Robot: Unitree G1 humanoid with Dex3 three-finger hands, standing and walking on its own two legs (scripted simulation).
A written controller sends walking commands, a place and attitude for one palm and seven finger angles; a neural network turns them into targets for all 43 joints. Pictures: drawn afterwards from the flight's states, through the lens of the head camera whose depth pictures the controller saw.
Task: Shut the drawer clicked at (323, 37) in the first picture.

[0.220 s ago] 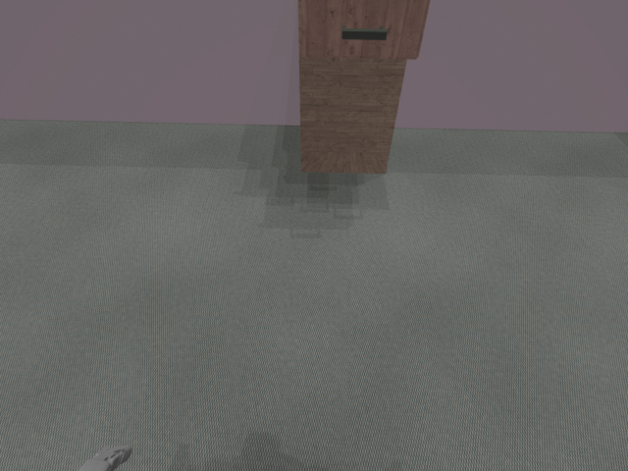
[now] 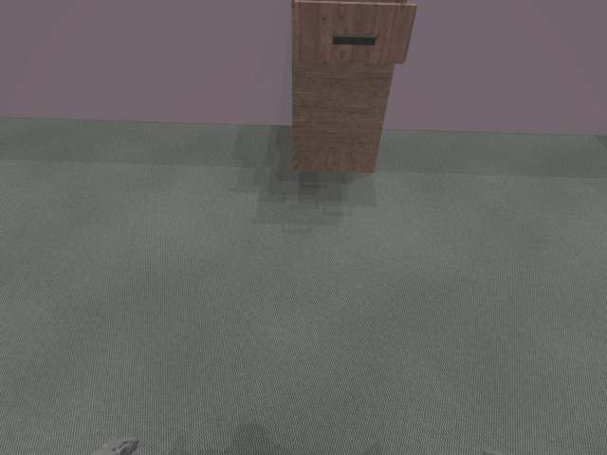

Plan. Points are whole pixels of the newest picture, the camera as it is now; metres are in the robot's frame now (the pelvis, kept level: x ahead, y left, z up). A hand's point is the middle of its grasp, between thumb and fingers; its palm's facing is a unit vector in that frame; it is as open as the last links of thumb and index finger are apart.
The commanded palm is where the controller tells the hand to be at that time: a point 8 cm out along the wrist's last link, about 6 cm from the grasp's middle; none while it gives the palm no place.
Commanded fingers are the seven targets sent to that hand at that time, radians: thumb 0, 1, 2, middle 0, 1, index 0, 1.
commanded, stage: stand and wait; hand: left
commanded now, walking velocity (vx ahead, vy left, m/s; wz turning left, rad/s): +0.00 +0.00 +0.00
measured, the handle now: (353, 37) +1.35 -0.09 +0.03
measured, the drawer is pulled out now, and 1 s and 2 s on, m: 0.28 0.28 0.28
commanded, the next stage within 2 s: look at it before walking up in 0.60 s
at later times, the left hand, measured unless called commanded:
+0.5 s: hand out of the picture +0.05 +0.25 -0.15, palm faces -0.03 -0.94 -0.34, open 7.4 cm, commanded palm none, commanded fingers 0.00 0.90 0.90 -0.20 -0.30 -0.20 -0.30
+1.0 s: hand out of the picture +0.07 +0.25 -0.15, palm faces -0.04 -0.94 -0.33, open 7.4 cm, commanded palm none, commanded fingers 0.00 0.90 0.90 -0.20 -0.30 -0.20 -0.30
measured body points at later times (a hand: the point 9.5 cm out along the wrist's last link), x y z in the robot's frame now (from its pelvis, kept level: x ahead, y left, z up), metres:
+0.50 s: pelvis -0.02 +0.00 +0.00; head -0.01 +0.00 +0.45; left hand +0.05 +0.30 -0.13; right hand +0.05 -0.30 -0.13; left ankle +0.00 +0.13 -0.74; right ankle +0.00 -0.12 -0.74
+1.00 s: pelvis -0.01 +0.00 +0.01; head +0.00 +0.00 +0.46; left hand +0.07 +0.29 -0.13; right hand +0.07 -0.30 -0.12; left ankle +0.00 +0.13 -0.74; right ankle +0.00 -0.12 -0.74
